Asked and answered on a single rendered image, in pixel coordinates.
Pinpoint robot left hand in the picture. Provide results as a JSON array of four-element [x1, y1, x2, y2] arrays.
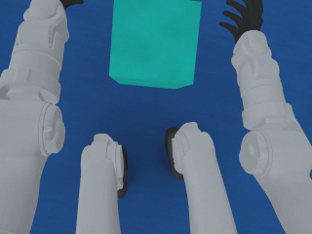
[[59, 0, 84, 10]]

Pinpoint right robot foot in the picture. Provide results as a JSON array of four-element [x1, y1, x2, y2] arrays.
[[165, 127, 184, 179]]

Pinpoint robot right hand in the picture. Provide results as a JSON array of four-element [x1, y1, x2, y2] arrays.
[[219, 0, 263, 44]]

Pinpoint carton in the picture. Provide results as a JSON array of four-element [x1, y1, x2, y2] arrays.
[[109, 0, 202, 90]]

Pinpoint right robot upper arm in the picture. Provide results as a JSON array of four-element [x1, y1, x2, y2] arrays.
[[239, 129, 312, 234]]

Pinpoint robot left forearm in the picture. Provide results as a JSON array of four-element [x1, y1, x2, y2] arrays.
[[0, 0, 69, 105]]

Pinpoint right robot thigh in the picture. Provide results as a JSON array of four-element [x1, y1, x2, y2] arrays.
[[172, 129, 238, 234]]

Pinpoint left robot upper arm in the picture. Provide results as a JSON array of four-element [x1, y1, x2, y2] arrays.
[[0, 99, 65, 234]]

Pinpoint robot right forearm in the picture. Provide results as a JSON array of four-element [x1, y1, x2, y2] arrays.
[[231, 30, 312, 148]]

